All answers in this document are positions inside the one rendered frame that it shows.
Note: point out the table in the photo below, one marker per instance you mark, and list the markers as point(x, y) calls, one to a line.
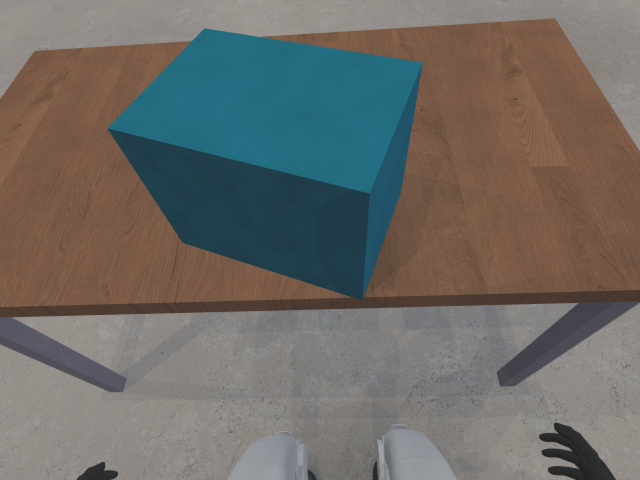
point(521, 186)

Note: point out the robot right shin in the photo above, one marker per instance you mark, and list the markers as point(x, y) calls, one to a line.
point(397, 426)

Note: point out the carton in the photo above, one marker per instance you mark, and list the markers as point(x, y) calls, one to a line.
point(285, 156)

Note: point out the robot right hand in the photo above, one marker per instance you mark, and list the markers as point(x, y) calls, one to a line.
point(591, 467)

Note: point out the robot right thigh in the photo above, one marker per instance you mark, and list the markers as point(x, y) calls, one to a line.
point(405, 454)

